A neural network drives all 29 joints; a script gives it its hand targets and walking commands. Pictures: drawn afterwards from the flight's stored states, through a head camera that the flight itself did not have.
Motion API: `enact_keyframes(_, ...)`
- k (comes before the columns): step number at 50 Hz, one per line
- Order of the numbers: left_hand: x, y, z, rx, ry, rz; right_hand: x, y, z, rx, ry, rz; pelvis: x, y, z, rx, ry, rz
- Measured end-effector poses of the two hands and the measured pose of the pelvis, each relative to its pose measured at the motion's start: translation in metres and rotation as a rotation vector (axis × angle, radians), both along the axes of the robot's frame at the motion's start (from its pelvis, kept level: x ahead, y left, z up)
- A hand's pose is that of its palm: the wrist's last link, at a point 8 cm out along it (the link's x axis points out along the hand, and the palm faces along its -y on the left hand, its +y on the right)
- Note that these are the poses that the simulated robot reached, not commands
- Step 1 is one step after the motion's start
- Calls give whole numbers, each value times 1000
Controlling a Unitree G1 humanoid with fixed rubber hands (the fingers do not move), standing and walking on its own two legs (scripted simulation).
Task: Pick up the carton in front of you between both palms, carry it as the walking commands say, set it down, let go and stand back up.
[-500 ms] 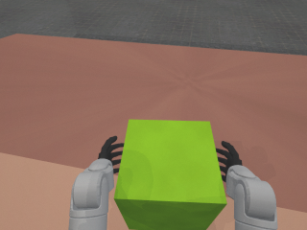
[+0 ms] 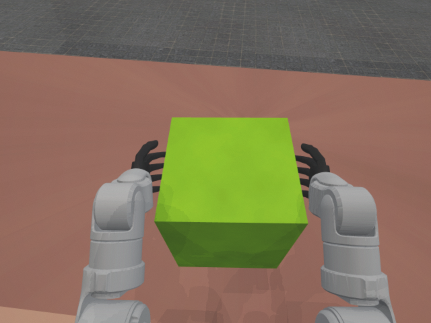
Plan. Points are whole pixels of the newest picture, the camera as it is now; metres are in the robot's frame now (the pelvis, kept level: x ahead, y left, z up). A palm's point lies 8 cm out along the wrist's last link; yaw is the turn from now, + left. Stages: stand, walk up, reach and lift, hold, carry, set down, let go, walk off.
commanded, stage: carry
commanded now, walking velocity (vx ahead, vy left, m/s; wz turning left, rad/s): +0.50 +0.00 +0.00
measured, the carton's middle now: (228, 198) +0.36 -0.01 +0.03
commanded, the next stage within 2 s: none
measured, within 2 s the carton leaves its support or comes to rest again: neither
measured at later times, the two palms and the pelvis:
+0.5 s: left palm (165, 83) +0.68 +0.15 +0.09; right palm (276, 83) +0.70 -0.15 +0.08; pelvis +0.32 -0.02 -0.01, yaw +3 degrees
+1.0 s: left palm (179, 44) +1.02 +0.15 +0.04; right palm (261, 48) +1.00 -0.15 +0.04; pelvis +0.66 +0.01 -0.07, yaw +0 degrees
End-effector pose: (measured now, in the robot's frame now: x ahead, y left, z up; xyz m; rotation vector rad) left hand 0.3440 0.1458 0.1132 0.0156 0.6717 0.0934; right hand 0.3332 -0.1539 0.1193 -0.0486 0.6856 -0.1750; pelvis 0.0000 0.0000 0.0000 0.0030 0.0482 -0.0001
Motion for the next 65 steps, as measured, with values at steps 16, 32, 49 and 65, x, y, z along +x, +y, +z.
enact_keyframes(16, 229, 8, 10, -31, 45, 63, 238, 7, 6, 55, 43, -3, 193, 1, 17, -6, 62, 29)
enact_keyframes(32, 411, 8, -33, -8, 94, 165, 451, 9, -44, 74, 96, 98, 403, -29, -5, 42, 52, 41)
enact_keyframes(49, 665, 2, -70, -6, 59, -9, 663, 5, -77, 44, 57, 2, 647, 6, -70, -19, 17, 0)
enact_keyframes(65, 864, -17, -89, -38, 2, 1, 862, -15, -89, 56, -2, -25, 844, -3, -81, -12, 54, 14)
